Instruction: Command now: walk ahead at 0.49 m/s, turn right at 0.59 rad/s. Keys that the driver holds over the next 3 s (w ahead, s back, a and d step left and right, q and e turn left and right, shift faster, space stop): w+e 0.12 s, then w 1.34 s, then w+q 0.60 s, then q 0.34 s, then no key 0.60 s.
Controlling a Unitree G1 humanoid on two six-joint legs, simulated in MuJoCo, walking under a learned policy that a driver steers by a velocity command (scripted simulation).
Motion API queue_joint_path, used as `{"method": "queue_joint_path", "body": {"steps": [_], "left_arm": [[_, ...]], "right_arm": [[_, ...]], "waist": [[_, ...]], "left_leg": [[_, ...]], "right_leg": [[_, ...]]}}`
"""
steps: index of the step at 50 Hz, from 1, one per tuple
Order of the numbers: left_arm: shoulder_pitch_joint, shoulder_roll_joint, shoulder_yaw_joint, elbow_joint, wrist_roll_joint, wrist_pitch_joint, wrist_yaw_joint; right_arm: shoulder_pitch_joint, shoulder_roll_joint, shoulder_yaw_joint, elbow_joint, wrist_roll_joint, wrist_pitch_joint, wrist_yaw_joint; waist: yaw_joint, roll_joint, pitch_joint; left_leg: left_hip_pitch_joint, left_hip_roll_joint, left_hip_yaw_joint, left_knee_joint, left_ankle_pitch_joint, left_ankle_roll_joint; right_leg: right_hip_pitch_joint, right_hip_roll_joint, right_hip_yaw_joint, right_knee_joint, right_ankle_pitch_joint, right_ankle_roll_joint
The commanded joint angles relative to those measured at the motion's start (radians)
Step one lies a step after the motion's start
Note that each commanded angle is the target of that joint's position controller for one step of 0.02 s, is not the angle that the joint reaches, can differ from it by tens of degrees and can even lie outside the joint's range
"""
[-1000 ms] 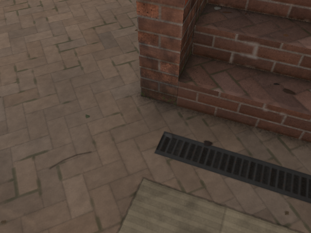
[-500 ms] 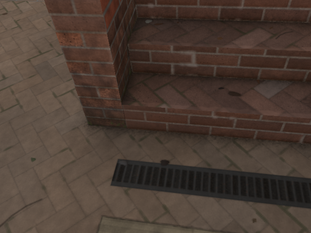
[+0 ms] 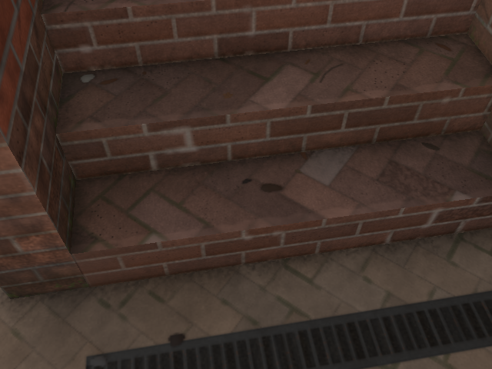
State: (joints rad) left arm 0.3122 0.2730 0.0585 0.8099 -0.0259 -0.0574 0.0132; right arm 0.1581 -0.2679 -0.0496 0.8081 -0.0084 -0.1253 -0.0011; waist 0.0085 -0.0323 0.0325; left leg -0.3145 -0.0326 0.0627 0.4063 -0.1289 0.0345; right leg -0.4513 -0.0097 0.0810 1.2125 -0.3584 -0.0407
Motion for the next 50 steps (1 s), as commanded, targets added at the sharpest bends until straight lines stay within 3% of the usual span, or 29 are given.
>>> {"method": "queue_joint_path", "body": {"steps": [1, 3, 6, 9, 13, 15, 16, 17, 18, 19, 20, 21, 22, 23, 25, 27, 29, 33, 36, 39, 41, 42, 43, 44, 45, 46, 47, 48, 50], "left_arm": [[0.033, 0.031, 0.013, -0.079, -0.003, 0.005, -0.006], [-0.022, 0.025, 0.009, -0.118, -0.004, 0.014, -0.006], [-0.087, 0.034, 0.007, -0.157, 0.004, 0.008, -0.015], [-0.189, 0.017, -0.005, -0.187, 0.007, -0.007, -0.036], [-0.314, 0.025, -0.013, -0.241, 0.002, -0.014, -0.057], [-0.333, 0.044, -0.009, -0.264, 0.005, -0.018, -0.064], [-0.307, 0.061, -0.002, -0.264, 0.009, -0.021, -0.065], [-0.218, 0.089, 0.015, -0.241, 0.016, -0.026, -0.061], [-0.022, 0.074, 0.006, -0.144, 0.139, -0.020, -0.062], [0.161, 0.131, 0.026, -0.110, 0.158, -0.026, -0.052], [0.202, 0.289, 0.063, -0.096, 0.128, -0.018, -0.037], [0.183, 0.259, 0.064, -0.109, 0.084, -0.015, -0.031], [0.105, 0.203, 0.047, -0.100, 0.074, -0.018, -0.028], [0.055, 0.140, 0.029, -0.091, 0.066, -0.021, -0.031], [-0.010, 0.079, 0.008, -0.084, 0.052, -0.030, -0.035], [-0.007, 0.079, 0.007, -0.065, 0.050, -0.041, -0.035], [0.004, 0.091, 0.010, -0.039, 0.043, -0.046, -0.034], [0.041, 0.105, 0.015, 0.010, 0.038, -0.048, -0.028], [0.072, 0.125, 0.020, 0.046, 0.037, -0.049, -0.023], [0.069, 0.123, 0.022, 0.077, 0.040, -0.048, -0.013], [0.036, 0.113, 0.016, 0.079, 0.038, -0.047, -0.013], [0.031, 0.089, 0.006, 0.083, 0.039, -0.050, -0.014], [0.017, 0.016, -0.016, 0.030, 0.026, -0.055, -0.016], [0.098, 0.022, -0.012, 0.044, 0.037, -0.046, -0.018], [0.091, 0.055, -0.007, 0.071, 0.062, -0.034, -0.019], [0.042, 0.062, -0.004, 0.072, 0.067, -0.033, -0.031], [0.010, 0.046, -0.005, 0.074, 0.061, -0.029, -0.035], [0.002, 0.036, -0.008, 0.072, 0.069, -0.019, -0.037], [0.022, 0.008, -0.014, 0.089, 0.077, -0.005, -0.039]], "right_arm": [[0.030, -0.090, -0.024, -0.023, -0.009, -0.011, 0.012], [0.033, -0.104, -0.031, -0.009, 0.007, -0.018, 0.013], [0.054, -0.144, -0.043, 0.006, 0.004, -0.013, 0.009], [0.093, -0.157, -0.040, 0.022, 0.009, -0.004, 0.010], [0.160, -0.195, -0.043, 0.056, 0.033, 0.015, 0.012], [0.179, -0.207, -0.044, 0.074, 0.040, 0.029, 0.009], [0.174, -0.215, -0.045, 0.079, 0.041, 0.036, 0.007], [0.155, -0.223, -0.045, 0.079, 0.040, 0.043, 0.004], [0.235, -0.152, -0.023, 0.108, -0.042, 0.047, 0.008], [0.271, -0.090, -0.004, 0.087, -0.047, 0.047, 0.011], [0.344, -0.010, 0.015, 0.038, -0.011, 0.039, 0.030], [0.235, -0.119, -0.012, 0.044, -0.015, 0.043, 0.025], [0.143, -0.118, -0.012, 0.017, 0.001, 0.040, 0.031], [0.123, -0.094, -0.002, 0.020, 0.002, 0.037, 0.032], [0.170, -0.079, 0.003, 0.048, -0.023, 0.063, 0.031], [0.189, -0.061, 0.006, 0.062, -0.028, 0.080, 0.035], [0.147, -0.044, 0.011, 0.053, -0.031, 0.082, 0.039], [-0.011, -0.022, 0.026, 0.010, -0.037, 0.072, 0.039], [-0.073, -0.020, 0.031, -0.013, -0.029, 0.067, 0.034], [-0.008, -0.029, 0.025, -0.002, -0.027, 0.060, 0.016], [0.126, -0.043, 0.012, 0.041, -0.036, 0.046, 0.001], [0.263, -0.076, -0.004, 0.082, -0.048, 0.033, -0.010], [0.396, -0.205, -0.034, 0.098, -0.070, 0.025, -0.023], [0.385, -0.240, -0.050, 0.120, -0.040, 0.035, -0.016], [0.267, -0.157, -0.035, 0.083, -0.026, 0.040, -0.004], [0.185, -0.081, -0.017, 0.061, -0.016, 0.038, 0.006], [0.149, -0.047, -0.007, 0.056, -0.015, 0.037, 0.008], [0.157, -0.027, 0.000, 0.065, -0.011, 0.029, 0.004], [0.214, -0.035, -0.001, 0.102, -0.009, 0.016, -0.004]], "waist": [[-0.001, 0.099, -0.055], [-0.002, 0.092, -0.022], [-0.014, 0.074, -0.018], [-0.052, 0.063, -0.001], [-0.087, 0.078, 0.037], [-0.074, 0.097, 0.039], [-0.046, 0.113, 0.019], [0.016, 0.122, -0.038], [0.054, 0.119, -0.111], [0.117, 0.023, -0.252], [0.074, -0.299, -0.387], [0.111, -0.141, -0.366], [0.076, -0.090, -0.236], [0.045, -0.034, -0.160], [-0.021, -0.056, -0.111], [-0.042, -0.058, -0.110], [-0.047, -0.062, -0.076], [-0.003, -0.055, -0.004], [0.020, -0.041, 0.009], [-0.007, -0.062, -0.013], [-0.074, 0.003, -0.032], [-0.130, 0.064, -0.091], [-0.149, 0.253, -0.136], [-0.074, 0.355, -0.139], [-0.032, 0.169, -0.072], [-0.020, 0.098, -0.021], [-0.006, 0.098, 0.013], [0.006, 0.099, 0.020], [0.018, 0.085, -0.022]], "left_leg": [[0.159, 0.280, -0.249, -0.262, 0.041, 0.172], [0.157, 0.296, -0.190, -0.285, 0.110, 0.187], [0.197, 0.298, -0.096, -0.290, 0.189, 0.184], [0.202, 0.264, -0.009, -0.281, 0.205, 0.160], [0.281, 0.295, -0.001, -0.261, 0.149, 0.140], [0.347, 0.327, -0.006, -0.214, 0.218, 0.127], [0.365, 0.329, 0.005, -0.154, 0.349, 0.115], [0.352, 0.303, 0.045, -0.024, 0.526, 0.092], [0.295, 0.238, 0.131, 0.201, 0.553, 0.053], [0.084, 0.198, 0.130, 0.492, 0.224, 0.030], [-0.282, 0.019, 0.100, 0.837, -0.448, -0.013], [-0.367, 0.047, -0.066, 0.904, -0.402, 0.015], [-0.396, 0.098, -0.077, 0.888, -0.284, 0.031], [-0.352, 0.126, -0.078, 0.809, -0.218, 0.030], [-0.220, 0.148, -0.076, 0.709, -0.198, 0.015], [-0.167, 0.130, -0.055, 0.681, -0.181, 0.006], [-0.194, 0.133, -0.046, 0.613, -0.123, -0.004], [-0.205, 0.136, -0.024, 0.360, 0.002, -0.027], [-0.173, 0.111, -0.014, 0.229, 0.034, -0.030], [-0.040, 0.085, 0.006, 0.221, -0.034, -0.008], [0.126, 0.031, 0.027, 0.110, -0.092, 0.013], [0.276, 0.064, -0.024, 0.043, -0.100, 0.034], [0.424, 0.329, -0.391, -0.106, -0.126, 0.107], [0.445, 0.441, -0.672, -0.215, -0.084, 0.190], [0.350, 0.409, -0.582, -0.201, -0.226, 0.204], [0.255, 0.361, -0.485, -0.229, -0.279, 0.194], [0.202, 0.317, -0.400, -0.259, -0.208, 0.171], [0.177, 0.284, -0.320, -0.264, -0.043, 0.154], [0.177, 0.253, -0.199, -0.224, 0.303, 0.152]], "right_leg": [[-0.170, -0.123, 0.027, 0.004, 0.059, 0.007], [-0.238, -0.138, 0.031, -0.057, 0.107, 0.009], [-0.288, -0.140, 0.027, -0.184, 0.246, 0.017], [-0.232, -0.112, -0.019, -0.390, 0.376, 0.007], [-0.200, -0.083, -0.075, -0.558, 0.338, -0.009], [-0.185, -0.061, -0.097, -0.606, 0.241, -0.035], [-0.129, -0.037, -0.117, -0.633, 0.200, -0.053], [0.017, 0.005, -0.152, -0.686, 0.220, -0.077], [0.239, 0.061, -0.183, -0.739, 0.187, -0.092], [0.536, -0.111, 0.009, -0.697, 0.161, -0.123], [0.795, -0.412, 0.535, -0.812, 0.223, -0.266], [0.758, -0.371, 0.575, -0.873, 0.304, -0.246], [0.647, -0.331, 0.390, -0.859, 0.384, -0.216], [0.519, -0.292, 0.298, -0.884, 0.468, -0.192], [0.354, -0.234, 0.168, -0.947, 0.541, -0.154], [0.303, -0.214, 0.112, -0.986, 0.583, -0.172], [0.286, -0.201, 0.070, -1.029, 0.543, -0.184], [0.277, -0.181, 0.026, -1.084, 0.372, -0.179], [0.322, -0.189, 0.020, -1.065, 0.374, -0.165], [0.295, -0.205, 0.022, -1.003, 0.329, -0.157], [0.266, -0.161, -0.007, -0.810, 0.532, -0.138], [0.220, -0.099, -0.057, -0.594, 0.571, -0.110], [0.008, 0.011, -0.143, -0.240, 0.319, -0.053], [-0.184, 0.087, -0.094, -0.071, -0.124, -0.046], [-0.207, 0.002, -0.030, 0.013, -0.077, -0.059], [-0.204, -0.035, -0.025, 0.007, 0.012, -0.058], [-0.194, -0.057, -0.045, 0.004, 0.060, -0.045], [-0.177, -0.067, -0.057, 0.001, 0.103, -0.029], [-0.142, -0.056, -0.090, 0.039, 0.149, -0.003]]}}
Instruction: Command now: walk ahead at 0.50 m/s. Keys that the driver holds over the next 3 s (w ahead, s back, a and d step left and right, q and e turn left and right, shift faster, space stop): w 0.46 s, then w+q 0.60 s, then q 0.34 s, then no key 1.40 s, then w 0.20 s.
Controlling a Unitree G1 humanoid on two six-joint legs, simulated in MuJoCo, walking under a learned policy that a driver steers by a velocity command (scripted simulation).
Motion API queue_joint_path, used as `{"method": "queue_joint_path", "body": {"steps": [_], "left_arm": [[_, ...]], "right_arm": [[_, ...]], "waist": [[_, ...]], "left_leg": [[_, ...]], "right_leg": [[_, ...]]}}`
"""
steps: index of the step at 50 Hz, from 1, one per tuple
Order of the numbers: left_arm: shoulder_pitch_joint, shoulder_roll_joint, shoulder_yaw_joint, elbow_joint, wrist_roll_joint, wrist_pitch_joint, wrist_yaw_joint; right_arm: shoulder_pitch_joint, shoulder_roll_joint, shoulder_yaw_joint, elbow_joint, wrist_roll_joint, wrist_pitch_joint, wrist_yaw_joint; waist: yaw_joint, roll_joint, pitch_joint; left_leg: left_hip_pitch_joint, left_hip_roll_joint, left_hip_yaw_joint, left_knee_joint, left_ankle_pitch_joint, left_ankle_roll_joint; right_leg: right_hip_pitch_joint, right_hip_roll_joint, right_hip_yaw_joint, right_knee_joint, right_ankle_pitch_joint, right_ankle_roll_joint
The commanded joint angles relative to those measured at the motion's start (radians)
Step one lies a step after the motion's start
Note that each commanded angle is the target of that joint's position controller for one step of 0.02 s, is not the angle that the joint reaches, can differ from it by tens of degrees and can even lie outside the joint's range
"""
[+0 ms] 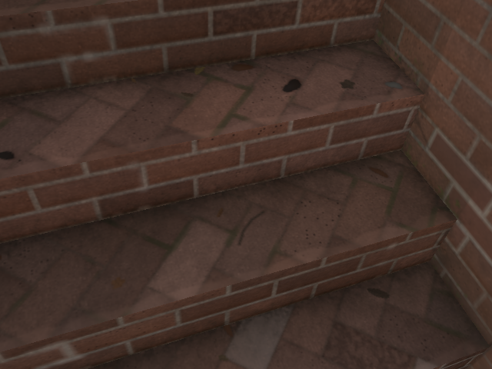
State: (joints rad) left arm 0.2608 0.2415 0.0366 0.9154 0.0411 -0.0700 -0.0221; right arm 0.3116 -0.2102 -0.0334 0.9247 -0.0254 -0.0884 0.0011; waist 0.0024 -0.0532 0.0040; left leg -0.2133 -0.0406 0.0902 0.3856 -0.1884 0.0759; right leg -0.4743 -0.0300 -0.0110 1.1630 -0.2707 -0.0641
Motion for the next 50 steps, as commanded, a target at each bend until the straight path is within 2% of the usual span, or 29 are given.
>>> {"method": "queue_joint_path", "body": {"steps": [1, 10, 12, 14, 15, 16, 17, 18, 19, 20, 22, 24, 26, 29, 33, 35, 36, 37, 38, 39, 40, 41, 42, 44, 45, 46, 47, 49, 50], "left_arm": [[0.077, 0.023, 0.006, -0.009, 0.009, 0.013, -0.002], [-0.120, -0.042, -0.031, -0.083, -0.006, 0.045, 0.020], [-0.075, -0.012, -0.021, -0.081, -0.006, 0.044, 0.049], [0.122, -0.013, -0.012, -0.031, -0.022, 0.015, 0.060], [0.236, -0.010, -0.007, 0.014, -0.014, -0.006, 0.059], [0.337, 0.057, 0.008, 0.059, -0.005, -0.020, 0.054], [0.333, 0.118, 0.013, 0.067, 0.005, -0.013, 0.042], [0.271, 0.140, 0.030, 0.052, -0.012, 0.006, 0.037], [0.166, 0.085, 0.026, 0.035, -0.029, 0.022, 0.025], [0.106, 0.028, 0.005, 0.040, -0.031, 0.024, 0.020], [0.198, -0.027, -0.015, 0.101, -0.015, 0.015, 0.029], [0.255, -0.024, -0.022, 0.156, -0.006, -0.002, 0.031], [0.247, -0.015, -0.031, 0.176, -0.004, -0.015, 0.028], [0.187, -0.007, -0.054, 0.172, -0.021, -0.035, 0.023], [0.240, 0.062, -0.046, 0.186, -0.066, -0.022, 0.089], [0.214, 0.074, -0.046, 0.123, -0.085, -0.005, 0.103], [0.249, 0.114, -0.036, 0.111, -0.068, -0.003, 0.111], [0.239, 0.158, -0.017, 0.101, -0.069, -0.006, 0.100], [0.209, 0.184, 0.002, 0.061, -0.084, -0.005, 0.083], [0.149, 0.197, 0.020, -0.011, -0.055, 0.001, 0.067], [0.060, 0.172, 0.021, -0.090, -0.035, 0.002, 0.026], [-0.078, 0.111, 0.031, -0.134, 0.013, 0.004, -0.004], [-0.135, -0.006, 0.001, -0.222, 0.047, 0.004, -0.011], [-0.100, -0.132, -0.045, -0.282, 0.028, 0.012, 0.016], [-0.094, -0.028, -0.051, -0.200, -0.021, 0.023, -0.014], [-0.074, -0.018, -0.053, -0.220, 0.001, 0.018, -0.016], [-0.085, -0.025, -0.063, -0.241, 0.011, 0.013, -0.015], [-0.172, 0.022, -0.061, -0.263, -0.006, 0.003, -0.027], [-0.180, -0.026, -0.077, -0.242, -0.001, 0.005, -0.040]], "right_arm": [[0.090, -0.094, -0.017, 0.002, 0.006, -0.026, -0.006], [0.104, -0.070, -0.002, 0.020, -0.001, -0.013, -0.025], [0.108, -0.088, -0.003, 0.018, 0.010, -0.022, -0.028], [0.057, -0.116, -0.015, 0.015, 0.029, -0.012, -0.022], [-0.011, -0.113, -0.020, 0.002, 0.044, -0.005, -0.017], [-0.039, -0.070, -0.014, -0.028, 0.042, -0.006, -0.013], [0.108, 0.061, 0.007, -0.023, 0.044, 0.006, -0.018], [0.222, 0.075, 0.007, 0.010, 0.027, 0.033, -0.028], [0.125, 0.037, -0.001, -0.016, -0.013, 0.045, -0.026], [-0.010, 0.030, -0.006, -0.073, -0.030, 0.042, -0.016], [-0.175, 0.104, 0.021, -0.171, -0.018, 0.058, -0.018], [-0.227, 0.149, 0.049, -0.245, -0.002, 0.068, -0.028], [-0.273, 0.164, 0.064, -0.292, 0.018, 0.072, -0.036], [-0.396, 0.154, 0.089, -0.394, 0.003, 0.094, -0.046], [-0.431, 0.135, 0.114, -0.438, -0.006, 0.116, -0.040], [-0.300, 0.118, 0.108, -0.327, 0.013, 0.114, -0.036], [-0.198, 0.132, 0.102, -0.273, 0.024, 0.112, -0.036], [-0.073, 0.090, 0.091, -0.240, 0.031, 0.105, -0.035], [-0.031, 0.055, 0.078, -0.235, 0.014, 0.092, -0.029], [-0.013, -0.007, 0.046, -0.221, 0.011, 0.097, -0.029], [0.036, -0.145, -0.006, -0.184, -0.011, 0.124, -0.043], [-0.020, -0.210, -0.046, -0.162, -0.026, 0.135, -0.056], [-0.148, -0.161, -0.029, -0.170, -0.019, 0.127, -0.058], [-0.085, -0.053, -0.002, -0.050, -0.020, 0.089, -0.047], [-0.013, 0.058, 0.045, 0.010, -0.089, 0.041, 0.045], [0.036, 0.081, 0.045, 0.071, -0.091, 0.023, 0.069], [0.009, 0.079, 0.051, 0.079, -0.105, 0.019, 0.084], [-0.044, -0.021, 0.019, 0.026, -0.085, 0.011, 0.086], [0.112, -0.022, 0.024, 0.060, -0.088, 0.008, 0.079]], "waist": [[0.029, 0.108, -0.013], [0.016, 0.181, 0.007], [0.029, 0.178, -0.021], [0.116, 0.168, -0.108], [0.179, 0.126, -0.079], [0.179, 0.008, -0.088], [0.055, -0.201, -0.136], [0.014, -0.163, -0.179], [0.010, -0.087, -0.021], [0.003, -0.029, 0.108], [0.017, -0.050, 0.122], [-0.009, 0.035, 0.087], [-0.023, 0.042, 0.094], [-0.065, 0.079, 0.142], [-0.038, -0.008, 0.040], [-0.063, 0.008, -0.129], [-0.089, -0.086, -0.224], [-0.131, -0.196, -0.319], [-0.151, -0.222, -0.385], [-0.148, -0.140, -0.364], [-0.179, 0.141, -0.301], [-0.169, 0.242, -0.210], [-0.090, 0.155, -0.052], [0.024, 0.060, 0.104], [-0.056, 0.018, 0.153], [0.009, 0.045, 0.110], [0.061, 0.009, 0.081], [0.067, 0.079, -0.016], [0.037, 0.208, -0.032]], "left_leg": [[0.093, 0.257, -0.190, -0.164, 0.556, 0.120], [0.070, 0.246, -0.092, -0.121, 0.623, 0.117], [0.112, 0.243, -0.095, -0.017, 0.942, 0.115], [0.164, 0.226, -0.096, 0.221, 1.021, 0.110], [0.094, 0.163, -0.067, 0.422, 0.873, 0.093], [-0.170, 0.078, -0.050, 0.712, 0.331, 0.050], [-0.355, -0.046, -0.053, 1.082, -0.247, 0.012], [-0.396, -0.015, -0.137, 1.332, -0.250, 0.019], [-0.553, 0.020, -0.077, 1.523, -0.231, 0.016], [-0.725, 0.034, -0.064, 1.617, -0.220, 0.023], [-0.942, 0.041, -0.055, 1.939, -0.240, 0.047], [-1.074, 0.034, -0.119, 2.035, -0.258, 0.072], [-1.146, -0.001, -0.159, 2.101, -0.258, 0.077], [-1.076, 0.013, -0.097, 1.807, -0.185, 0.046], [-0.815, 0.075, 0.080, 1.329, -0.283, 0.014], [-0.470, -0.009, 0.191, 1.065, -0.365, 0.042], [-0.380, -0.065, 0.206, 1.052, -0.440, 0.060], [-0.310, -0.106, 0.184, 0.981, -0.494, 0.087], [-0.220, -0.141, 0.081, 0.779, -0.500, 0.112], [-0.112, -0.096, -0.177, 0.595, -0.524, 0.159], [-0.021, 0.076, -0.754, 0.209, -0.860, 0.255], [-0.059, 0.186, -1.196, -0.153, -0.945, 0.306], [-0.190, 0.211, -1.158, -0.146, -0.775, 0.263], [-0.356, 0.166, -0.768, -0.003, -0.558, 0.168], [-0.316, 0.096, -0.574, 0.139, -0.326, 0.167], [-0.276, 0.087, -0.511, 0.129, -0.168, 0.154], [-0.289, 0.066, -0.438, 0.089, -0.122, 0.145], [-0.347, 0.045, -0.343, 0.001, -0.030, 0.183], [-0.267, 0.090, -0.476, 0.006, 0.022, 0.238]], "right_leg": [[-0.130, -0.022, -0.030, 0.136, 0.050, 0.034], [-0.021, -0.017, -0.087, -0.250, 0.059, 0.023], [0.092, 0.044, -0.118, -0.378, 0.036, -0.010], [0.253, 0.055, -0.099, -0.624, 0.188, -0.048], [0.362, 0.071, -0.120, -0.823, 0.308, -0.046], [0.558, -0.084, 0.058, -0.825, 0.582, -0.061], [0.611, -0.321, 0.360, -0.789, 1.074, -0.129], [0.510, -0.383, 0.431, -0.873, 0.528, -0.246], [0.367, -0.340, 0.437, -0.976, -0.090, -0.260], [0.278, -0.283, 0.389, -1.004, -0.325, -0.221], [0.269, -0.251, 0.308, -0.996, -0.228, -0.193], [0.297, -0.251, 0.250, -0.958, -0.226, -0.139], [0.252, -0.264, 0.202, -0.977, -0.241, -0.114], [0.065, -0.199, 0.056, -1.065, -0.185, -0.062], [0.224, -0.168, -0.050, -1.249, 0.311, -0.144], [0.337, -0.153, -0.208, -1.066, 1.231, -0.144], [0.449, -0.233, -0.200, -0.926, 1.708, -0.169], [0.558, -0.287, -0.216, -0.733, 2.009, -0.195], [0.592, -0.293, -0.223, -0.528, 2.030, -0.200], [0.375, -0.237, -0.196, -0.327, 1.679, -0.153], [0.014, -0.076, -0.168, -0.023, 1.000, -0.103], [-0.252, 0.078, 0.013, 0.466, 0.264, -0.058], [-0.433, 0.066, 0.130, 0.831, 0.207, -0.023], [-0.564, 0.027, 0.101, 0.956, 0.109, -0.026], [-0.733, 0.153, 0.390, 0.972, 0.209, -0.168], [-0.757, 0.101, 0.320, 0.874, 0.238, -0.202], [-0.754, 0.073, 0.257, 0.769, 0.284, -0.211], [-0.670, 0.037, 0.073, 0.727, 0.235, -0.155], [-0.802, 0.062, 0.033, 1.126, 0.147, -0.116]]}}
Over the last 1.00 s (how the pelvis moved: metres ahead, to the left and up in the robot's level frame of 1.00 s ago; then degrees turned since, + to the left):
0.50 -0.09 0.01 -10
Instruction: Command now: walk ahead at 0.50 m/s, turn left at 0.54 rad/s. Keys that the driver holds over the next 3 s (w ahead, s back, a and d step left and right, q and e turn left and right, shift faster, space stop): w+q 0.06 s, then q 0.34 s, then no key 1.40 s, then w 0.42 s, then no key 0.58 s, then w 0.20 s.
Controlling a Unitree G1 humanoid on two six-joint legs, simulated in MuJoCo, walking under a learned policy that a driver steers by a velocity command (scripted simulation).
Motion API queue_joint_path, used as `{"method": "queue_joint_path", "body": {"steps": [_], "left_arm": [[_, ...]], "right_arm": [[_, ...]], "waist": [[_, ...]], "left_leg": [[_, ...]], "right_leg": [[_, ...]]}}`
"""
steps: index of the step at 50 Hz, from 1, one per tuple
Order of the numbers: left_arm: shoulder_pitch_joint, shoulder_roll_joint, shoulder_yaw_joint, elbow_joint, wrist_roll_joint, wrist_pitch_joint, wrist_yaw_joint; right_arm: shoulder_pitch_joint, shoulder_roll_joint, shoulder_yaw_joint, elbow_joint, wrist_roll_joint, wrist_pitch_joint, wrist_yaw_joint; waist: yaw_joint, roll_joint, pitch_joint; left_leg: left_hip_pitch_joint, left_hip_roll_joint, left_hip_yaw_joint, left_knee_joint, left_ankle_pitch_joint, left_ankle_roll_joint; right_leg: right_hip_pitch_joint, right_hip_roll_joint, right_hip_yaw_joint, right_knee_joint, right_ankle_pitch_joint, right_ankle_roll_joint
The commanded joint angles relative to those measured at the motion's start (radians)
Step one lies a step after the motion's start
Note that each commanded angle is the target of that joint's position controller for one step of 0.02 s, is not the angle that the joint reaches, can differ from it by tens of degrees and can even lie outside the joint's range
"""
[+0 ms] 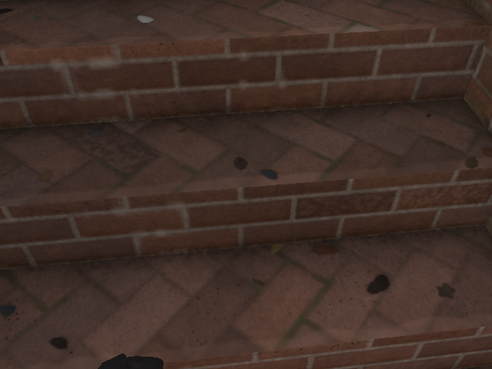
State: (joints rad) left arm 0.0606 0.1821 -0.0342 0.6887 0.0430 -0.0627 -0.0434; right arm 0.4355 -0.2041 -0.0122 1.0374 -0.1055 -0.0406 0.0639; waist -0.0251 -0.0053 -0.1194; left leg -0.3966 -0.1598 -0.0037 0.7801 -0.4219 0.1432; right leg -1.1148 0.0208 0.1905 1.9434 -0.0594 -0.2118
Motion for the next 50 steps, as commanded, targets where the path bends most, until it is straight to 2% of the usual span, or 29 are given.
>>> {"method": "queue_joint_path", "body": {"steps": [1, 4, 6, 7, 8, 9, 10, 11, 12, 13, 14, 15, 16, 17, 19, 20, 22, 23, 24, 26, 28, 29, 30, 31, 32, 33, 35, 37, 50], "left_arm": [[-0.006, -0.014, -0.033, -0.007, 0.013, 0.003, -0.021], [-0.164, -0.012, -0.054, -0.042, 0.003, -0.013, -0.026], [-0.390, 0.004, -0.046, -0.171, -0.020, 0.007, -0.002], [-0.528, -0.045, -0.058, -0.239, -0.013, 0.042, -0.007], [-0.486, -0.094, -0.077, -0.245, -0.017, 0.082, -0.020], [-0.424, -0.035, -0.048, -0.231, -0.020, 0.101, -0.027], [-0.336, 0.089, -0.007, -0.190, -0.032, 0.115, -0.029], [-0.181, 0.128, 0.017, -0.128, -0.034, 0.119, -0.014], [0.084, 0.160, 0.044, -0.040, -0.033, 0.113, 0.022], [0.430, 0.171, 0.054, 0.066, -0.029, 0.103, 0.044], [0.454, 0.165, 0.062, 0.035, 0.048, 0.119, 0.022], [0.358, 0.206, 0.081, 0.052, 0.066, 0.079, 0.039], [0.130, 0.184, 0.080, 0.069, 0.020, 0.037, 0.026], [0.018, 0.035, 0.048, 0.101, 0.000, 0.006, 0.017], [-0.099, -0.203, -0.022, 0.159, -0.055, -0.032, 0.028], [-0.119, -0.211, -0.021, 0.165, -0.054, -0.054, 0.052], [0.014, -0.050, 0.026, 0.173, 0.007, -0.065, 0.072], [0.000, 0.033, 0.053, 0.155, 0.029, -0.061, 0.055], [-0.115, 0.075, 0.061, 0.099, 0.035, -0.053, 0.031], [-0.303, 0.111, 0.051, 0.038, -0.014, -0.101, -0.004], [-0.354, 0.157, 0.052, 0.019, -0.038, -0.109, -0.016], [-0.264, 0.150, 0.054, 0.051, -0.047, -0.105, -0.031], [-0.063, 0.113, 0.054, 0.120, -0.065, -0.090, -0.054], [0.149, 0.132, 0.076, 0.176, -0.054, -0.060, -0.074], [0.383, 0.098, 0.090, 0.182, -0.037, -0.042, -0.044], [0.402, 0.074, 0.076, 0.169, -0.041, -0.040, -0.011], [0.141, 0.093, 0.083, 0.093, -0.048, -0.021, 0.001], [0.085, 0.083, 0.082, 0.093, -0.043, -0.019, -0.021], [0.159, 0.079, 0.068, 0.116, -0.041, -0.030, -0.045]], "right_arm": [[0.146, 0.022, 0.021, 0.028, -0.021, -0.034, 0.014], [0.284, 0.045, 0.051, 0.116, -0.057, -0.038, 0.027], [0.224, -0.002, 0.038, 0.080, -0.036, -0.057, 0.028], [0.162, -0.019, 0.036, 0.040, -0.003, -0.062, 0.032], [0.124, -0.052, 0.035, 0.025, 0.014, -0.059, 0.043], [0.104, -0.125, 0.012, -0.008, 0.071, -0.094, 0.050], [0.088, -0.229, -0.020, -0.030, 0.119, -0.123, 0.061], [0.045, -0.266, -0.045, -0.048, 0.127, -0.137, 0.065], [-0.024, -0.239, -0.056, -0.046, 0.100, -0.132, 0.077], [0.123, -0.055, -0.016, -0.029, 0.011, -0.126, 0.083], [0.125, -0.014, -0.027, -0.004, 0.052, -0.086, 0.091], [-0.032, -0.088, -0.056, -0.040, 0.094, -0.064, 0.084], [-0.079, -0.035, -0.054, -0.054, 0.118, -0.056, 0.061], [-0.071, -0.034, -0.056, -0.041, 0.091, -0.035, 0.025], [-0.085, 0.032, -0.026, -0.098, 0.060, -0.010, -0.007], [-0.112, 0.060, -0.023, -0.126, 0.072, 0.002, -0.008], [-0.237, 0.059, 0.005, -0.184, 0.076, -0.003, 0.014], [-0.279, 0.040, 0.012, -0.203, 0.098, -0.004, 0.033], [-0.233, 0.034, 0.024, -0.189, 0.092, 0.001, 0.054], [-0.127, -0.059, -0.016, -0.119, 0.107, -0.020, 0.079], [-0.163, -0.108, -0.026, -0.115, 0.088, -0.033, 0.062], [-0.171, -0.110, -0.030, -0.100, 0.090, -0.035, 0.055], [-0.214, -0.104, -0.027, -0.085, 0.093, -0.030, 0.041], [-0.233, -0.136, -0.037, -0.088, 0.076, -0.038, 0.010], [-0.356, -0.238, -0.052, -0.161, 0.069, -0.049, -0.021], [-0.460, -0.228, -0.057, -0.219, 0.085, -0.058, -0.027], [-0.469, -0.140, -0.040, -0.211, 0.113, -0.042, -0.018], [-0.439, -0.122, -0.037, -0.203, 0.124, -0.020, 0.006], [-0.361, -0.123, -0.049, -0.200, 0.113, -0.008, 0.003]], "waist": [[0.028, 0.093, 0.115], [-0.006, 0.019, 0.149], [-0.031, 0.060, 0.094], [-0.016, 0.095, 0.087], [0.044, 0.127, 0.061], [0.101, 0.212, 0.017], [0.132, 0.249, -0.074], [0.167, 0.265, -0.078], [0.246, 0.162, -0.175], [0.213, -0.156, -0.632], [0.281, -0.408, -0.576], [0.254, -0.112, -0.203], [0.130, -0.082, 0.001], [0.063, 0.087, -0.040], [-0.049, 0.078, -0.028], [-0.064, 0.036, -0.007], [-0.009, 0.017, -0.056], [-0.009, 0.036, -0.045], [-0.066, 0.019, -0.064], [-0.172, -0.005, -0.021], [-0.206, 0.010, 0.016], [-0.185, 0.004, 0.035], [-0.110, 0.001, 0.051], [-0.006, -0.013, 0.022], [0.148, 0.134, -0.097], [0.140, 0.160, -0.143], [0.071, 0.086, -0.059], [0.033, 0.035, 0.014], [0.011, 0.006, -0.018]], "left_leg": [[0.104, 0.244, -0.452, -0.365, 0.151, 0.166], [0.242, 0.230, -0.380, -0.340, 0.169, 0.093], [-0.091, 0.181, -0.321, -0.500, 0.275, 0.080], [-0.333, 0.238, -0.366, -0.685, 0.407, 0.126], [-0.427, 0.282, -0.343, -0.697, 0.716, 0.170], [-0.332, 0.292, -0.321, -0.585, 1.544, 0.161], [-0.088, 0.322, -0.320, -0.497, 2.064, 0.112], [0.105, 0.383, -0.342, -0.400, 2.234, 0.091], [0.139, 0.359, -0.325, -0.143, 2.208, 0.015], [-0.070, 0.293, -0.307, 0.196, 1.445, -0.055], [-0.327, 0.002, -0.343, 0.878, 0.353, -0.106], [-0.569, 0.054, -0.364, 1.106, 0.425, -0.072], [-0.698, 0.084, -0.297, 1.210, 0.409, -0.048], [-0.670, 0.125, -0.271, 1.186, 0.325, -0.011], [-0.585, 0.215, -0.236, 0.985, 0.186, 0.010], [-0.578, 0.214, -0.212, 0.924, 0.111, 0.000], [-0.611, 0.234, -0.120, 0.883, 0.232, -0.041], [-0.553, 0.240, -0.057, 0.781, 0.207, -0.065], [-0.294, 0.248, -0.010, 0.649, 0.258, -0.061], [0.175, 0.257, -0.016, 0.485, 0.403, -0.151], [0.165, 0.247, -0.013, 0.134, 0.448, -0.212], [0.151, 0.229, 0.009, -0.120, 0.471, -0.231], [0.095, 0.188, 0.056, -0.334, 0.508, -0.224], [0.090, 0.182, 0.035, -0.315, 0.663, -0.184], [0.149, 0.273, -0.098, -0.236, 1.047, -0.036], [0.181, 0.335, -0.153, -0.224, 1.009, 0.066], [0.031, 0.286, -0.140, -0.279, 0.476, -0.009], [0.001, 0.254, -0.137, -0.306, 0.287, -0.052], [0.125, 0.194, -0.019, -0.246, 0.524, -0.073]], "right_leg": [[-0.407, 0.020, -0.109, 0.492, -0.148, 0.022], [-0.584, -0.030, -0.139, 0.394, -0.208, -0.024], [-0.184, -0.081, -0.271, -0.040, -0.109, 0.016], [0.102, -0.079, -0.350, -0.167, -0.168, 0.059], [0.340, -0.032, -0.397, -0.263, -0.212, 0.091], [0.483, 0.046, -0.440, -0.387, -0.275, 0.146], [0.525, 0.108, -0.459, -0.616, -0.252, 0.171], [0.560, 0.131, -0.412, -0.847, -0.250, 0.171], [0.769, 0.094, -0.254, -1.090, -0.155, 0.126], [1.371, -0.200, 0.190, -1.062, 0.642, -0.172], [1.255, -0.491, 0.824, -1.463, 0.351, -0.435], [0.985, -0.404, 0.742, -1.528, -0.169, -0.261], [0.765, -0.365, 0.527, -1.484, -0.299, -0.206], [0.696, -0.348, 0.326, -1.481, -0.277, -0.164], [0.577, -0.222, -0.010, -1.532, -0.280, 0.002], [0.575, -0.184, -0.126, -1.557, -0.186, 0.027], [0.639, -0.179, -0.209, -1.582, -0.069, 0.015], [0.611, -0.185, -0.274, -1.642, -0.062, 0.026], [0.472, -0.128, -0.362, -1.671, 0.034, 0.069], [0.248, -0.085, -0.449, -1.703, 0.189, 0.157], [0.480, -0.160, -0.425, -1.593, 0.397, 0.115], [0.632, -0.179, -0.401, -1.503, 0.414, 0.095], [0.801, -0.178, -0.358, -1.436, 0.356, 0.082], [0.907, -0.187, -0.337, -1.367, 0.306, 0.078], [0.938, -0.126, -0.339, -1.300, 0.038, 0.147], [0.894, -0.088, -0.348, -1.294, -0.137, 0.214], [0.905, -0.090, -0.356, -1.354, -0.231, 0.238], [0.879, -0.108, -0.342, -1.416, -0.213, 0.234], [0.905, -0.149, -0.332, -1.410, -0.014, 0.226]]}}
Over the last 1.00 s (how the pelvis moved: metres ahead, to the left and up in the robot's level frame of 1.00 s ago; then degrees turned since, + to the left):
0.36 0.02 0.15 15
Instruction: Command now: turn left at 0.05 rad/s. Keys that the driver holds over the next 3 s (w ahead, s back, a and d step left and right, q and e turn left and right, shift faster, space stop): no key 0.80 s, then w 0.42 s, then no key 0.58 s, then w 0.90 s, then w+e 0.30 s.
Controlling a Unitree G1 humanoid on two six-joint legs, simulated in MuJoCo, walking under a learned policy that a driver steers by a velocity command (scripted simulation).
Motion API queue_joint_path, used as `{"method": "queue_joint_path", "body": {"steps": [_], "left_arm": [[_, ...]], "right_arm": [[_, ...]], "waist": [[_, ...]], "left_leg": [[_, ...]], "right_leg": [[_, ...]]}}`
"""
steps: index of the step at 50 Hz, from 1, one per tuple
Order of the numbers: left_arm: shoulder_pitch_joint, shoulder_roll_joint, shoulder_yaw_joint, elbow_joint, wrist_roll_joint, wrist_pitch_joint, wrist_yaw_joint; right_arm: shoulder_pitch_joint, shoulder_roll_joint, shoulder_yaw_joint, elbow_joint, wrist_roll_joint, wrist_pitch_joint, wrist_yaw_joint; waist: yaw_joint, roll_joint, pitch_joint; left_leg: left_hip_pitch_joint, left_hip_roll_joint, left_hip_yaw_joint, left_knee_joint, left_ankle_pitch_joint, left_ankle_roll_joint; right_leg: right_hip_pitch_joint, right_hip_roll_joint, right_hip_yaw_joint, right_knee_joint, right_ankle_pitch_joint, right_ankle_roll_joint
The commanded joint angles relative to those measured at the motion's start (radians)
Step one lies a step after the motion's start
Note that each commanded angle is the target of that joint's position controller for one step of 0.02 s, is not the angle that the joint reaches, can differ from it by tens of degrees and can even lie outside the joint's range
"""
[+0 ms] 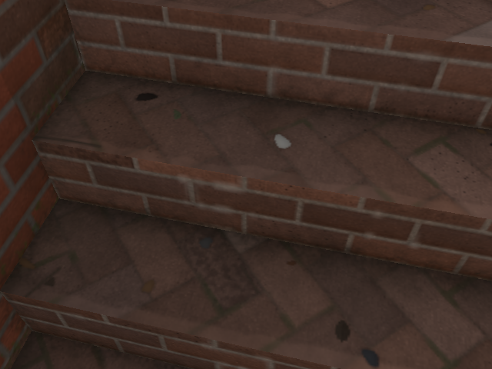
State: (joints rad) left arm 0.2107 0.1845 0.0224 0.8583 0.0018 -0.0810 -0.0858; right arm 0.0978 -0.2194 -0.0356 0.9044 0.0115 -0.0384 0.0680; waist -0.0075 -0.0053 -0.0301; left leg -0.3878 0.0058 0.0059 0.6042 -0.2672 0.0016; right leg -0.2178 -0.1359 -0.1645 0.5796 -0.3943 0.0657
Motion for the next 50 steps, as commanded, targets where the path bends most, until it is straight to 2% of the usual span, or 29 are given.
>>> {"method": "queue_joint_path", "body": {"steps": [1, 2, 4, 7, 11, 15, 19, 20, 21, 22, 24, 25, 27, 30, 31, 32, 33, 35, 36, 37, 38, 39, 40, 41, 43, 44, 46, 48, 50], "left_arm": [[-0.056, 0.122, 0.024, -0.075, -0.005, 0.018, 0.079], [-0.014, 0.112, 0.018, -0.064, -0.005, 0.034, 0.114], [0.015, 0.113, 0.017, -0.054, -0.009, 0.050, 0.135], [0.048, 0.104, 0.018, -0.043, -0.008, 0.057, 0.133], [0.060, 0.094, 0.014, -0.034, 0.014, 0.060, 0.137], [0.083, 0.082, 0.009, -0.020, 0.010, 0.069, 0.155], [0.100, 0.077, 0.007, -0.008, 0.012, 0.073, 0.161], [0.146, 0.114, 0.010, 0.006, 0.025, 0.065, 0.069], [0.123, 0.119, 0.010, 0.010, 0.030, 0.050, 0.012], [0.130, 0.127, 0.011, 0.014, 0.034, 0.037, -0.018], [0.133, 0.115, 0.005, 0.027, 0.026, 0.011, -0.035], [0.102, 0.093, -0.006, 0.024, 0.021, 0.007, -0.039], [0.120, 0.078, -0.014, 0.037, 0.015, 0.015, -0.042], [0.214, 0.072, -0.014, 0.078, 0.019, 0.031, -0.034], [0.125, 0.045, -0.013, 0.039, 0.001, 0.037, 0.098], [0.156, 0.051, -0.018, 0.048, 0.006, 0.046, 0.143], [0.189, 0.064, -0.016, 0.060, 0.002, 0.051, 0.159], [0.202, 0.075, -0.012, 0.061, -0.002, 0.054, 0.162], [0.248, 0.075, -0.011, 0.091, 0.002, 0.070, 0.066], [0.259, 0.072, -0.012, 0.101, 0.014, 0.071, 0.006], [0.264, 0.069, -0.011, 0.108, 0.022, 0.070, -0.026], [0.159, 0.048, -0.009, 0.059, 0.012, 0.057, 0.092], [0.182, 0.045, -0.018, 0.072, 0.011, 0.056, 0.136], [0.205, 0.048, -0.019, 0.088, 0.008, 0.055, 0.154], [0.198, 0.070, -0.011, 0.090, 0.009, 0.053, 0.158], [0.177, 0.096, 0.001, 0.088, 0.002, 0.061, 0.154], [0.183, 0.075, -0.002, 0.086, 0.010, 0.066, 0.152], [0.185, 0.125, 0.016, 0.097, 0.007, 0.079, 0.151], [0.195, 0.135, 0.025, 0.109, 0.011, 0.083, 0.143]], "right_arm": [[0.040, -0.019, 0.001, -0.060, -0.026, -0.024, -0.061], [0.060, -0.023, 0.003, -0.050, -0.017, -0.030, -0.084], [0.070, -0.054, -0.003, -0.053, -0.010, -0.032, -0.099], [0.074, -0.062, -0.005, -0.055, -0.006, -0.024, -0.101], [0.083, -0.057, -0.005, -0.055, -0.006, -0.011, -0.101], [0.133, -0.051, -0.005, -0.028, -0.003, -0.002, -0.116], [0.151, -0.040, -0.002, -0.014, -0.009, 0.008, -0.116], [0.093, -0.107, -0.029, -0.030, -0.026, 0.018, -0.059], [0.102, -0.124, -0.038, -0.011, -0.034, 0.026, -0.026], [0.127, -0.124, -0.044, 0.008, -0.038, 0.035, -0.014], [0.135, -0.094, -0.044, 0.028, -0.038, 0.036, -0.016], [0.118, -0.069, -0.036, 0.027, -0.031, 0.031, -0.015], [0.122, -0.056, -0.025, 0.034, -0.014, 0.021, -0.004], [0.131, -0.086, -0.022, 0.051, -0.009, 0.007, 0.011], [0.177, -0.009, 0.003, 0.076, 0.006, -0.012, -0.065], [0.215, -0.007, 0.010, 0.086, 0.006, -0.019, -0.096], [0.219, -0.033, 0.011, 0.083, 0.005, -0.023, -0.111], [0.216, -0.058, 0.011, 0.076, 0.003, -0.018, -0.120], [0.165, -0.120, -0.011, 0.051, -0.005, -0.006, -0.048], [0.170, -0.121, -0.010, 0.061, -0.012, 0.007, -0.004], [0.184, -0.118, -0.013, 0.073, -0.017, 0.019, 0.018], [0.198, -0.027, 0.011, 0.087, 0.006, 0.001, -0.068], [0.242, -0.013, 0.018, 0.098, 0.010, -0.008, -0.102], [0.247, -0.023, 0.020, 0.101, 0.006, -0.011, -0.117], [0.223, -0.044, 0.013, 0.092, -0.002, -0.009, -0.121], [0.228, -0.048, 0.006, 0.095, -0.001, -0.010, -0.122], [0.210, -0.053, -0.001, 0.090, -0.005, -0.004, -0.114], [0.198, -0.024, 0.003, 0.072, -0.004, -0.010, -0.106], [0.172, 0.000, 0.010, 0.043, -0.011, -0.019, -0.088]], "waist": [[-0.001, 0.008, -0.056], [0.006, 0.040, -0.076], [0.011, 0.044, -0.095], [0.028, 0.014, -0.101], [0.029, 0.007, -0.030], [0.025, -0.002, 0.006], [0.023, -0.003, 0.028], [-0.003, 0.013, 0.020], [-0.010, -0.019, 0.111], [-0.017, -0.048, 0.115], [-0.027, -0.054, 0.069], [-0.033, -0.045, 0.052], [-0.027, -0.034, 0.054], [-0.007, -0.002, 0.060], [0.018, -0.030, 0.111], [0.011, 0.009, 0.071], [0.020, 0.034, 0.040], [0.026, 0.040, 0.006], [-0.002, 0.042, -0.039], [0.002, 0.016, 0.046], [-0.005, -0.001, 0.084], [0.024, -0.015, 0.104], [0.010, 0.002, 0.069], [0.016, 0.021, 0.036], [0.019, 0.009, 0.029], [0.013, -0.032, 0.039], [0.034, -0.027, 0.089], [0.032, -0.103, 0.134], [0.038, -0.119, 0.148]], "left_leg": [[0.112, 0.118, -0.080, -0.115, 0.584, 0.054], [0.149, 0.120, -0.084, -0.118, 0.634, 0.045], [0.189, 0.115, -0.082, -0.125, 0.650, 0.039], [0.207, 0.109, -0.084, -0.146, 0.563, 0.043], [0.158, 0.112, -0.074, -0.159, 0.459, 0.048], [0.115, 0.117, -0.067, -0.171, 0.341, 0.045], [0.085, 0.114, -0.064, -0.183, 0.224, 0.048], [0.047, 0.026, -0.018, -0.223, -0.171, 0.069], [-0.005, 0.015, -0.016, -0.234, -0.224, 0.061], [-0.004, 0.002, -0.002, -0.222, -0.206, 0.061], [0.053, -0.015, 0.028, -0.197, -0.065, 0.044], [0.077, -0.005, 0.014, -0.210, -0.013, 0.039], [0.073, -0.003, 0.003, -0.234, 0.013, 0.033], [0.034, 0.004, -0.010, -0.244, -0.001, 0.045], [0.030, 0.107, -0.075, -0.212, 0.274, 0.057], [0.077, 0.115, -0.087, -0.209, 0.388, 0.053], [0.114, 0.115, -0.085, -0.197, 0.429, 0.048], [0.150, 0.113, -0.084, -0.190, 0.414, 0.044], [0.121, 0.032, -0.021, -0.227, 0.100, 0.057], [0.073, 0.022, -0.031, -0.270, -0.043, 0.050], [0.053, 0.021, -0.035, -0.287, -0.090, 0.052], [0.072, 0.112, -0.084, -0.224, 0.241, 0.065], [0.113, 0.121, -0.088, -0.217, 0.353, 0.058], [0.141, 0.115, -0.086, -0.212, 0.327, 0.054], [0.128, 0.089, -0.075, -0.206, 0.125, 0.062], [0.084, 0.070, -0.066, -0.196, 0.001, 0.081], [-0.005, 0.044, -0.039, -0.149, -0.162, 0.106], [-0.132, 0.029, -0.024, -0.079, -0.225, 0.126], [-0.173, 0.006, 0.032, 0.009, -0.171, 0.131]], "right_leg": [[0.033, -0.042, 0.048, -0.088, 0.454, -0.056], [0.060, -0.046, 0.056, -0.095, 0.465, -0.052], [0.089, -0.041, 0.060, -0.106, 0.462, -0.053], [0.110, -0.033, 0.061, -0.145, 0.382, -0.054], [0.077, -0.032, 0.066, -0.177, 0.291, -0.066], [0.063, -0.031, 0.069, -0.192, 0.254, -0.072], [0.037, -0.028, 0.075, -0.198, 0.175, -0.084], [-0.033, -0.010, 0.095, -0.251, -0.169, -0.115], [-0.102, -0.015, 0.100, -0.281, -0.288, -0.113], [-0.129, -0.016, 0.105, -0.288, -0.302, -0.121], [-0.121, -0.025, 0.114, -0.287, -0.235, -0.123], [-0.128, -0.024, 0.118, -0.274, -0.191, -0.113], [-0.111, -0.005, 0.109, -0.246, -0.126, -0.098], [-0.041, 0.040, 0.065, -0.192, -0.008, -0.074], [-0.025, -0.021, 0.105, -0.219, 0.208, -0.090], [0.012, -0.019, 0.108, -0.206, 0.273, -0.086], [0.032, -0.019, 0.110, -0.202, 0.291, -0.085], [0.056, -0.016, 0.110, -0.207, 0.288, -0.088], [0.044, 0.047, 0.069, -0.194, 0.087, -0.081], [0.005, 0.056, 0.060, -0.218, 0.010, -0.069], [-0.020, 0.063, 0.049, -0.218, -0.016, -0.063], [-0.006, -0.021, 0.098, -0.248, 0.212, -0.086], [0.021, -0.018, 0.102, -0.227, 0.271, -0.083], [0.034, -0.014, 0.104, -0.231, 0.234, -0.085], [0.034, 0.000, 0.109, -0.242, 0.115, -0.105], [0.044, 0.011, 0.106, -0.224, 0.038, -0.116], [0.003, -0.012, 0.143, -0.247, -0.104, -0.151], [0.011, -0.055, 0.212, -0.279, -0.235, -0.187], [0.010, -0.107, 0.273, -0.324, -0.289, -0.232]]}}
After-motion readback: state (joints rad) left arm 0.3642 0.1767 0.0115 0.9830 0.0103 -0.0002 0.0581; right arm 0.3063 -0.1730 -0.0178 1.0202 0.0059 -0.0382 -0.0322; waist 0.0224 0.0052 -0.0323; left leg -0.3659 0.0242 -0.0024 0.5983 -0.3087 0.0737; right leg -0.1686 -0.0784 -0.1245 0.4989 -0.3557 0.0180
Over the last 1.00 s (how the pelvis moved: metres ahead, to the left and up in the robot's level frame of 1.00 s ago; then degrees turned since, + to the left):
0.29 0.03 0.21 19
